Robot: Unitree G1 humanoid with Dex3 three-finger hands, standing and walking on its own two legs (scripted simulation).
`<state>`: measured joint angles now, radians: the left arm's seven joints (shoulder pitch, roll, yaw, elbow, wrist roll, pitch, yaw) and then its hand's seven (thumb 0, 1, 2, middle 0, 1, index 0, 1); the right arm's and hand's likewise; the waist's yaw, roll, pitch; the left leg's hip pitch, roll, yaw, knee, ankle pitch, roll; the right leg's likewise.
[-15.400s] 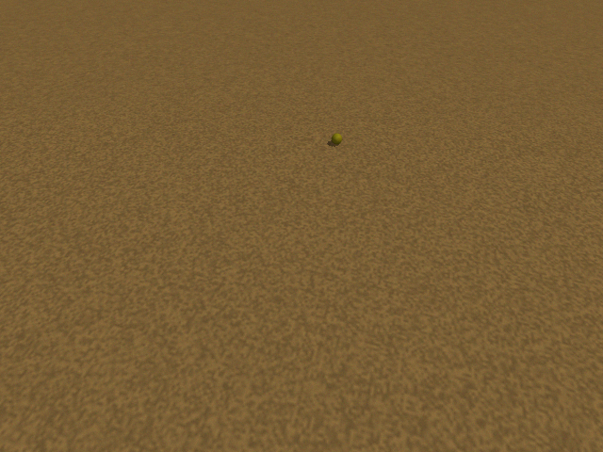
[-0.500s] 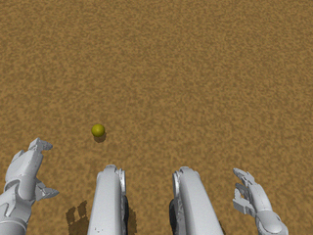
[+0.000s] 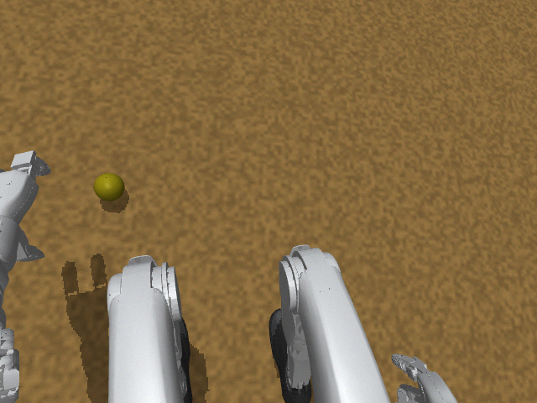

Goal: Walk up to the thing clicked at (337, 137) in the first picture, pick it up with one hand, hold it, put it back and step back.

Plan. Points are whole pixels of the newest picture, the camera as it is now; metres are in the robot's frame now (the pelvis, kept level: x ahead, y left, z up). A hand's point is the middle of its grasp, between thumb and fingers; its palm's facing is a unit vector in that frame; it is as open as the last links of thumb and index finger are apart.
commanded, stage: rise first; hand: left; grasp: from above
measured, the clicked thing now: (109, 187) +0.52 +0.28 -0.35
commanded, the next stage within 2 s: none
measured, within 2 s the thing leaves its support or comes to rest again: neither
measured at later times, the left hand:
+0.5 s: hand (46, 199) +0.44 +0.34 -0.20, palm faces -0.43 -0.08 -0.90, open 14.2 cm
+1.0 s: hand (60, 194) +0.46 +0.33 -0.23, palm faces -0.43 -0.09 -0.90, open 14.3 cm
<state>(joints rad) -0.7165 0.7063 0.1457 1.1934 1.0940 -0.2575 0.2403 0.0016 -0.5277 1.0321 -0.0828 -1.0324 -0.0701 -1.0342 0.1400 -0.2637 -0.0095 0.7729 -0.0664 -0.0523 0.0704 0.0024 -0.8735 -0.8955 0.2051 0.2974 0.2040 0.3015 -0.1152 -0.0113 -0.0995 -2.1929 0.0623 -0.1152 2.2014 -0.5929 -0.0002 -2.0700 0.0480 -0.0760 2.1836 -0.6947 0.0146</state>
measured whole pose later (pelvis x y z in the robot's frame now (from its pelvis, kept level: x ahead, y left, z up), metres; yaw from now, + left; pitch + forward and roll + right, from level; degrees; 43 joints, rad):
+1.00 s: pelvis +0.01 +0.00 -0.06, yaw -4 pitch +33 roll -8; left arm -0.88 0.84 0.18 1.38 1.24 -0.26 0.37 0.00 -0.57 1.03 -0.08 -1.02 -0.07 -1.03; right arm 0.09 -0.26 0.07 0.76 -0.16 -0.02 0.12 0.00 -0.91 -0.90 0.20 0.30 0.20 0.30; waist -0.20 -0.06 -0.01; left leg -2.34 0.08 -0.18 2.41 -0.65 -0.01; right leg -2.21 0.08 -0.12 2.35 -0.73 0.02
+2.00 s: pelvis +0.01 +0.00 -0.07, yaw -6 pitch +31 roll -10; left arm -0.96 0.92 0.17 1.48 1.25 -0.24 0.39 0.00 -0.56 1.02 -0.09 -1.03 -0.08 -1.03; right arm 0.11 -0.27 0.15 0.73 -0.17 -0.06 0.13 0.00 -0.91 -0.90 0.20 0.30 0.20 0.30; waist -0.26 -0.07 0.04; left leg -2.37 0.07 -0.21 2.45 -0.64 -0.01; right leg -2.22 0.09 -0.14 2.38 -0.72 0.03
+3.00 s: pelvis +0.01 +0.00 -0.07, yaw -6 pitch +31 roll -9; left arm -1.06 0.84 0.13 1.52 1.22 -0.08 0.43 0.00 -0.55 1.01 -0.10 -1.04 -0.09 -1.04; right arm 0.15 -0.29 0.19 0.69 -0.16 -0.07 0.14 0.00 -0.91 -0.90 0.20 0.30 0.20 0.30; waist -0.33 -0.04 0.04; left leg -2.37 0.08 -0.20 2.44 -0.63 -0.01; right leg -2.25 0.10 -0.13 2.37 -0.69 0.03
